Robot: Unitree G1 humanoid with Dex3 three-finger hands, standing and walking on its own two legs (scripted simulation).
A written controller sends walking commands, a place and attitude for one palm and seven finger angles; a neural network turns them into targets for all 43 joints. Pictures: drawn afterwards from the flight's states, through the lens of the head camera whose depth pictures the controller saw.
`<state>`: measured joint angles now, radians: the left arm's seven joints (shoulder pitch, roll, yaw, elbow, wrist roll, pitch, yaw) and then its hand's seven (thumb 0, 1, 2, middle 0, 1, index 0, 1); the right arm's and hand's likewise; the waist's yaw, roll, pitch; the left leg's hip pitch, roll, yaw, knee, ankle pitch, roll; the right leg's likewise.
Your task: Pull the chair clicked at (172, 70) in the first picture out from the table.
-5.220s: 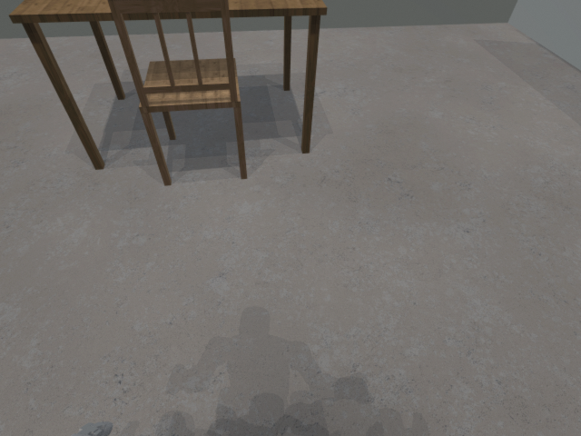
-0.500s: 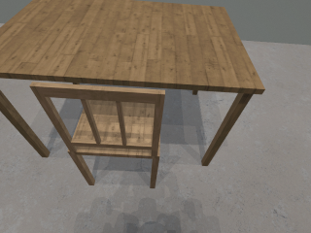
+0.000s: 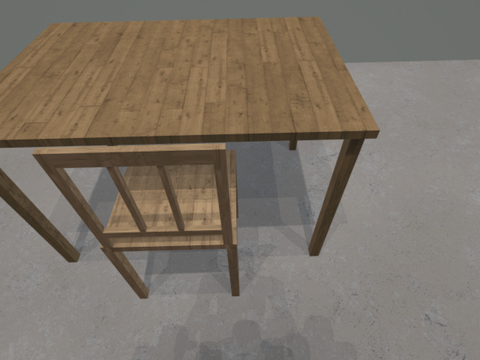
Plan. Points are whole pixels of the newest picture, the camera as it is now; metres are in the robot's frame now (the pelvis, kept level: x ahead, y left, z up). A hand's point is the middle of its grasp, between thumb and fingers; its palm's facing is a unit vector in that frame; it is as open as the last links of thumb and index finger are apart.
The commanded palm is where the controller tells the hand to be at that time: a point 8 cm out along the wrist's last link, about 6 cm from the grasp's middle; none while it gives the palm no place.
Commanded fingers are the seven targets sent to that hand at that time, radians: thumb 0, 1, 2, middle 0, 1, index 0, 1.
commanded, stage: come to a stop and stand still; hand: left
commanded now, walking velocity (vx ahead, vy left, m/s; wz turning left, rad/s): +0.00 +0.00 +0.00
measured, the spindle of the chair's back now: (129, 201) +0.49 +0.31 -0.11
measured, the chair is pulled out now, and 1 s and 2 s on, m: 0.00 0.00 0.00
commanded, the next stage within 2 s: look again from close up in 0.96 s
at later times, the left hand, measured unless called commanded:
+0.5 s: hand out of the picture -0.01 +0.12 -0.18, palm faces +0.08 -0.98 -0.16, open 7.4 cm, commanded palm none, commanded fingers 0.00 0.90 0.90 -0.20 -0.30 -0.20 -0.30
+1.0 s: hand out of the picture +0.03 +0.17 -0.18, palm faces +0.06 -0.98 -0.20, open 7.4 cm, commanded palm none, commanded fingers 0.00 0.90 0.90 -0.20 -0.30 -0.20 -0.30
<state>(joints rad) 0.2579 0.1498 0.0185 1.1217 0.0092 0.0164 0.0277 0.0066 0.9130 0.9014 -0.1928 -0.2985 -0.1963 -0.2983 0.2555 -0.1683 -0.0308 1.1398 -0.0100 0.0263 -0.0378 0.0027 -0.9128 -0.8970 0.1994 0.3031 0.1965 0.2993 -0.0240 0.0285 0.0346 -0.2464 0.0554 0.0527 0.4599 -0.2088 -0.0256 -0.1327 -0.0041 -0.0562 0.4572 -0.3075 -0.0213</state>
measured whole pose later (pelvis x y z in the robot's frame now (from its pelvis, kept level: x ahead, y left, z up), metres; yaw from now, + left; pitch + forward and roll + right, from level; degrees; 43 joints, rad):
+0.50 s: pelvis +0.02 -0.03 +0.00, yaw +1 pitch -1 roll +0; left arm 0.33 0.09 0.01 1.14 0.00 0.00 0.04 0.01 0.91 0.90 -0.20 -0.30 -0.20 -0.30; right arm 0.29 -0.12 -0.01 1.17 -0.01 0.01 -0.05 0.00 -0.91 -0.90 0.20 0.30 0.19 0.30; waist 0.00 0.01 0.05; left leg -0.21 0.09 0.02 0.43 -0.20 -0.07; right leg -0.08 0.04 -0.08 0.42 -0.32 -0.06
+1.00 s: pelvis +0.04 -0.01 +0.00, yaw +1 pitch -1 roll +1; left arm 0.29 0.15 0.01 1.12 0.00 0.00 0.04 0.00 0.91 0.90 -0.19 -0.30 -0.20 -0.30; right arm 0.23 -0.15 0.00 1.15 -0.01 0.00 -0.05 0.01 -0.93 -0.90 0.20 0.30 0.20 0.30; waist 0.00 -0.01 0.04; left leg -0.17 0.05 0.04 0.42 -0.23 -0.04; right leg -0.04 0.00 -0.07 0.40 -0.34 -0.02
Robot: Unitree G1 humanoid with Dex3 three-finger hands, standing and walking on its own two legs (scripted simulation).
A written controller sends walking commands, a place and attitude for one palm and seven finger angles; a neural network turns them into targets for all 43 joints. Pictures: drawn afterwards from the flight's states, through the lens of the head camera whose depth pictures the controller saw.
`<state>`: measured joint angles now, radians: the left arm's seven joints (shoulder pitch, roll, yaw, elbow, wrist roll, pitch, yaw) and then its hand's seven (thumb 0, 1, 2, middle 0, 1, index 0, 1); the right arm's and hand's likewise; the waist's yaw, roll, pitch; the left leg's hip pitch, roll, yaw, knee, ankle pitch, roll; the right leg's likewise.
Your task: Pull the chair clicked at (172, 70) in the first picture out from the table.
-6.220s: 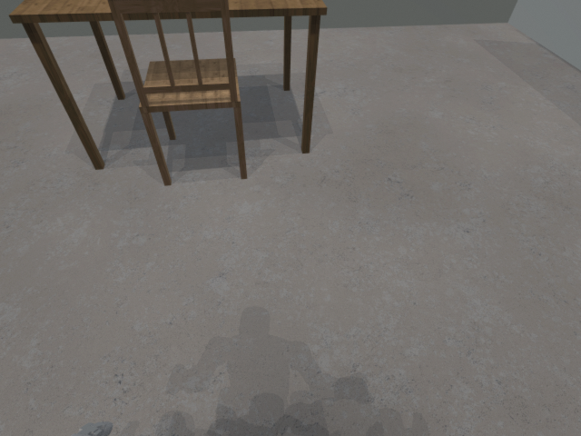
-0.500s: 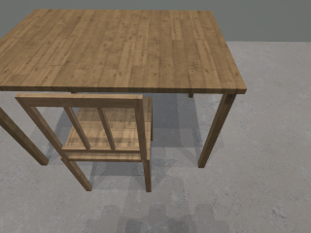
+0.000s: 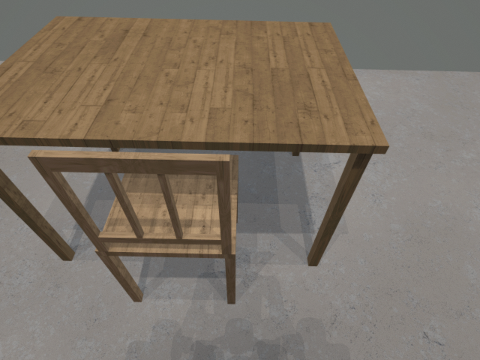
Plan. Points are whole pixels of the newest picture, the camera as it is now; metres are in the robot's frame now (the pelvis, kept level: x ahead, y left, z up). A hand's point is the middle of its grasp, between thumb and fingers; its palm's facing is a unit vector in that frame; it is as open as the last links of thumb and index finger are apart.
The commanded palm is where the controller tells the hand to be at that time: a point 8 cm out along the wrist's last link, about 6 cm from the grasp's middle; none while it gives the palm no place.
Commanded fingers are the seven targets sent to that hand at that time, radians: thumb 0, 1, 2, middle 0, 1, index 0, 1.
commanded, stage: look again from close up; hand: left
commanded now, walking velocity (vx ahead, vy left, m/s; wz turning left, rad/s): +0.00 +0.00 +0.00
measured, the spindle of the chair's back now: (127, 207) +0.46 +0.31 -0.11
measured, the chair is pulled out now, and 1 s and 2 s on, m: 0.00 0.00 0.00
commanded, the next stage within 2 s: shuffle to correct the standing spot in 0.88 s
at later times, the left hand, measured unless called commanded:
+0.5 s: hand out of the picture -0.02 +0.24 -0.18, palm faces +0.00 -0.98 -0.21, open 7.4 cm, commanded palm none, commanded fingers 0.00 0.90 0.90 -0.20 -0.30 -0.20 -0.30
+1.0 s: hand out of the picture -0.08 +0.21 -0.18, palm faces +0.00 -0.99 -0.15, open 7.4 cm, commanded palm none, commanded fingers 0.00 0.90 0.90 -0.20 -0.30 -0.20 -0.30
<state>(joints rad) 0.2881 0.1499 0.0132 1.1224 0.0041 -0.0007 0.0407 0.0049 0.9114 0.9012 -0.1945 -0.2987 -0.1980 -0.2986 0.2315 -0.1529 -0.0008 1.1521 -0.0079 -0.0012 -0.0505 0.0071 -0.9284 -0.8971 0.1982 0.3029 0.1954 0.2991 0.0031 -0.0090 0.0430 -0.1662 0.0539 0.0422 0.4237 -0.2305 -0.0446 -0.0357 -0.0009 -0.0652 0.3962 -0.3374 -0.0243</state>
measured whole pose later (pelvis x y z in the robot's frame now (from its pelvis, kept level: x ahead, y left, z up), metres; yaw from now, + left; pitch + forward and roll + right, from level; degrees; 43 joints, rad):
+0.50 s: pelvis -0.04 +0.05 -0.01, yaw -1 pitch -1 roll +0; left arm 0.31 0.20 0.00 1.00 0.02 0.01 0.04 0.01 0.91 0.90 -0.19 -0.30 -0.20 -0.30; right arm 0.26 -0.17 0.00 1.02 -0.01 0.01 -0.01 0.00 -0.93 -0.90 0.20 0.30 0.20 0.30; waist 0.00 -0.02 0.02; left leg -0.29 0.01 0.07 0.55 -0.24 0.04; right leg -0.17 -0.06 -0.03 0.52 -0.33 0.03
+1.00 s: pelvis -0.05 +0.05 +0.00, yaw -1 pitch -1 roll +0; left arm 0.37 0.14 -0.02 1.10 0.01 -0.01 0.04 0.01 0.91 0.90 -0.19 -0.30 -0.20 -0.30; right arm 0.27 -0.15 0.01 1.12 0.00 -0.01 -0.02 0.01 -0.92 -0.90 0.20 0.30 0.20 0.30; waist 0.01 -0.03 0.02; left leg -0.26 0.00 0.08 0.47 -0.19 0.04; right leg -0.15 -0.06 -0.03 0.46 -0.29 0.05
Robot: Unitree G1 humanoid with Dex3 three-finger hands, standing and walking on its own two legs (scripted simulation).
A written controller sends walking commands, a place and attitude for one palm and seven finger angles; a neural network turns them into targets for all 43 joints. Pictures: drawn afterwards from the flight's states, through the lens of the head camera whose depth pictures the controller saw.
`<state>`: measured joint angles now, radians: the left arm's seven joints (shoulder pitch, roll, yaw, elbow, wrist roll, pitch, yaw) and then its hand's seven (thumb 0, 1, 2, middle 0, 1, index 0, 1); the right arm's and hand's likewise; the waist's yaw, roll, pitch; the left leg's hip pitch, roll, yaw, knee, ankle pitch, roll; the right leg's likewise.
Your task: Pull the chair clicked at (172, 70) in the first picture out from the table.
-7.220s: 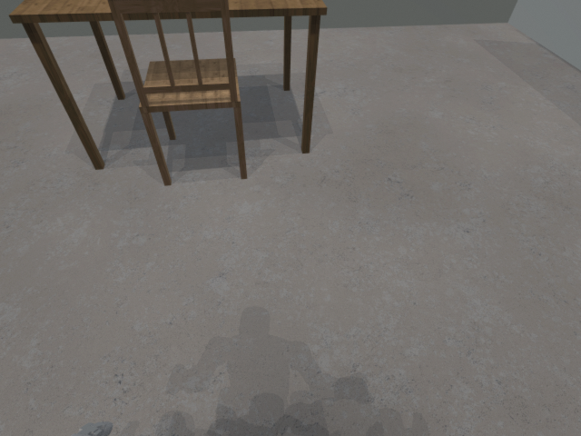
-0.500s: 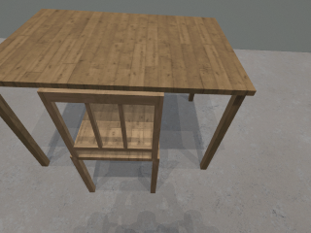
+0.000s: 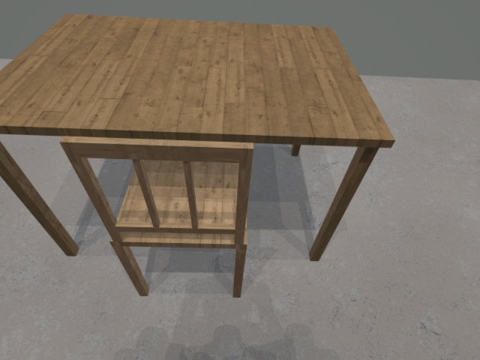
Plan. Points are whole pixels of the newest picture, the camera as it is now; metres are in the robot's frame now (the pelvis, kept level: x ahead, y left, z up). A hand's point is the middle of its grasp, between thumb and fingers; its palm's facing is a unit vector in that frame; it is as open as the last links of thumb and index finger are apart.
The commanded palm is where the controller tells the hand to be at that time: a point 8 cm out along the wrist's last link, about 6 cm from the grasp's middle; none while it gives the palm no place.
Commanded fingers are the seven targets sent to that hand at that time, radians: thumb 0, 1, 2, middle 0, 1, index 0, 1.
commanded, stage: shuffle to correct the standing spot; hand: left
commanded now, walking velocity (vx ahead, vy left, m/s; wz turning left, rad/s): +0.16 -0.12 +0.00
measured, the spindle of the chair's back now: (148, 195) +0.50 +0.26 -0.11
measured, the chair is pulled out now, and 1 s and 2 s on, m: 0.00 0.00 0.00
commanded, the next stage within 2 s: come to a stop and stand still in 0.32 s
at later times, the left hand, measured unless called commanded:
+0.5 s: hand out of the picture -0.01 +0.13 -0.19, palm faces +0.03 -0.99 -0.13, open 7.4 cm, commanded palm none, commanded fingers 0.00 0.90 0.90 -0.20 -0.30 -0.20 -0.30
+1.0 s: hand out of the picture +0.12 +0.14 -0.18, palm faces +0.06 -0.98 -0.20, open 7.3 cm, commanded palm none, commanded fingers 0.00 0.90 0.90 -0.20 -0.30 -0.20 -0.30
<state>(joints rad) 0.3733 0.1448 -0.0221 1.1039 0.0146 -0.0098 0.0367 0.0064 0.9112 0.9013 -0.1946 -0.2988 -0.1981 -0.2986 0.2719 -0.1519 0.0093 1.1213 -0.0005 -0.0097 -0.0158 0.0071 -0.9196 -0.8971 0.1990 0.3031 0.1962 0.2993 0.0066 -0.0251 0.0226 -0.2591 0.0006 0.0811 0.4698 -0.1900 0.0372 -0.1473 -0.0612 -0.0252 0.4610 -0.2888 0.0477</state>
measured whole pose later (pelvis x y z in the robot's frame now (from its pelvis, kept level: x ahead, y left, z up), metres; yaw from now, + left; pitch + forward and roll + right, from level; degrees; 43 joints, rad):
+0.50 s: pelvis +0.07 -0.02 -0.01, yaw -1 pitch +0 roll +0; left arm 0.44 0.14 0.02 1.13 0.02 0.01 0.02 0.01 0.91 0.90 -0.19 -0.30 -0.20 -0.30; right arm 0.31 -0.13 0.00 1.10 -0.02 -0.05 -0.04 0.00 -0.91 -0.90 0.20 0.30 0.20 0.30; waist -0.01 -0.05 0.01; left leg -0.26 0.05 0.12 0.63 -0.37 0.02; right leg -0.26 -0.02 -0.05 0.88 -0.50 -0.02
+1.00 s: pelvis +0.06 -0.05 -0.01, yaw +0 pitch -2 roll +1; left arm 0.21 0.18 0.03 1.00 0.02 0.03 0.04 0.01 0.92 0.90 -0.20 -0.30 -0.20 -0.30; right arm 0.22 -0.16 -0.02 1.03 -0.01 0.01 -0.03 0.01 -0.92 -0.90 0.20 0.30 0.19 0.30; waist 0.01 -0.04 0.05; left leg -0.22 -0.01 0.11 0.53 -0.27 0.04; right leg -0.30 -0.05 -0.08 0.59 -0.28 -0.01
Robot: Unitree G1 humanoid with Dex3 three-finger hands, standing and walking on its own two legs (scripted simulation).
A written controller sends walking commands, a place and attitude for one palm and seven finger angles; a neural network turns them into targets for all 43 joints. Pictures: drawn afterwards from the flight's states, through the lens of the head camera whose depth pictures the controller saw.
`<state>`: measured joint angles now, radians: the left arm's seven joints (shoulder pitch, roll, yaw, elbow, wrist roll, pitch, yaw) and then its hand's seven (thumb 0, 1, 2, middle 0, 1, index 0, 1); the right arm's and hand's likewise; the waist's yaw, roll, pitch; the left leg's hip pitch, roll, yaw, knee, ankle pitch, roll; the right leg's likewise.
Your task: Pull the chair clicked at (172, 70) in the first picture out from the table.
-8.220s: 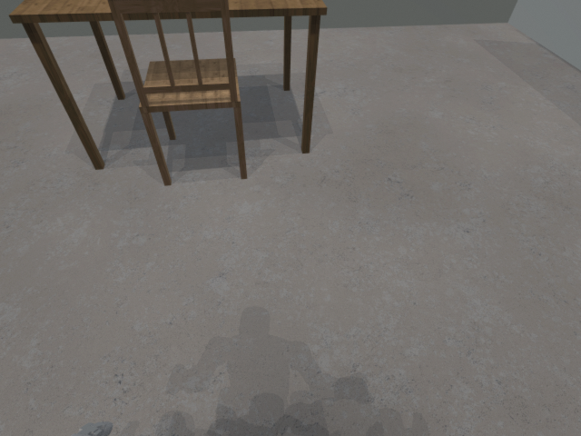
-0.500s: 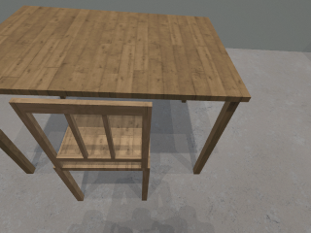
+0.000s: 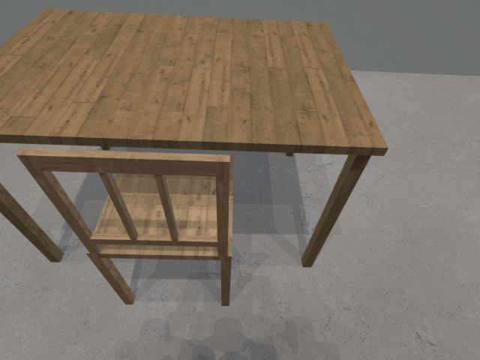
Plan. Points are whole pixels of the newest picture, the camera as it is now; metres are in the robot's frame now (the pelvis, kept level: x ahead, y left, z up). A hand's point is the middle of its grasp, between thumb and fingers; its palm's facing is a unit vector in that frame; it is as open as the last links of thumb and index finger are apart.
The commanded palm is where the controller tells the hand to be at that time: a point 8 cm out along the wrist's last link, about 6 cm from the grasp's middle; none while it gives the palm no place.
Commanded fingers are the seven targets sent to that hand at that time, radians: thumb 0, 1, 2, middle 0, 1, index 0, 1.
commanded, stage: come to a stop and stand still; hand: left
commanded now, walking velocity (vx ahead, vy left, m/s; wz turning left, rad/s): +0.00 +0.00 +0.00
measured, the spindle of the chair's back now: (121, 208) +0.44 +0.31 -0.10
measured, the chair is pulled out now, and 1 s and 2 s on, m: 0.00 0.00 0.00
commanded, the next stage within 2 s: look again from close up in 0.34 s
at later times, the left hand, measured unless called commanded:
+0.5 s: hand out of the picture -0.06 +0.16 -0.17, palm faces +0.03 -0.99 -0.17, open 7.4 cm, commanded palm none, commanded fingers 0.00 0.90 0.90 -0.20 -0.30 -0.20 -0.30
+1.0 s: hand out of the picture +0.03 +0.19 -0.16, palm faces +0.02 -0.98 -0.21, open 7.3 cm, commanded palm none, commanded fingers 0.00 0.90 0.90 -0.20 -0.30 -0.20 -0.30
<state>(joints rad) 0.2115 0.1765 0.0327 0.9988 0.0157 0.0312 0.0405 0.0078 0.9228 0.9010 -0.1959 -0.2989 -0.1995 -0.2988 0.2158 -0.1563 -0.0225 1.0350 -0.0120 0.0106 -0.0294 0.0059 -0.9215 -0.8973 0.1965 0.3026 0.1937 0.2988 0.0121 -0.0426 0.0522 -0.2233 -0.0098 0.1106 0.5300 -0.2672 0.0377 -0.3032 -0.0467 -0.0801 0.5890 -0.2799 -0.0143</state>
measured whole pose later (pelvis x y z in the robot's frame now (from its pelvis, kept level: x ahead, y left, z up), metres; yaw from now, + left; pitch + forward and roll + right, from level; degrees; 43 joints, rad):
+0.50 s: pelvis -0.02 +0.00 +0.00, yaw +0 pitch +0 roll -1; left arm 0.38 0.12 -0.02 1.10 0.02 -0.01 0.04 0.01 0.91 0.90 -0.20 -0.30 -0.20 -0.30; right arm 0.34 -0.14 0.01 1.07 -0.01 0.01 -0.01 0.00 -0.92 -0.90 0.20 0.30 0.19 0.30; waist 0.00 0.02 0.02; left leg -0.28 0.02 0.09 0.53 -0.24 0.03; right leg -0.27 -0.01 -0.08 0.48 -0.21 -0.01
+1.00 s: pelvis +0.02 +0.01 +0.01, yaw +0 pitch -1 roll +0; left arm 0.28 0.15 -0.01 1.07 0.01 -0.02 0.04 0.01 0.93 0.90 -0.19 -0.30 -0.20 -0.30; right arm 0.29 -0.16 0.02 1.10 -0.01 -0.03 -0.02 0.01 -0.92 -0.90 0.20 0.30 0.20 0.30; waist -0.01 0.01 0.02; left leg -0.18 -0.02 0.11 0.45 -0.26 0.05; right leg -0.22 -0.05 -0.05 0.49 -0.26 0.01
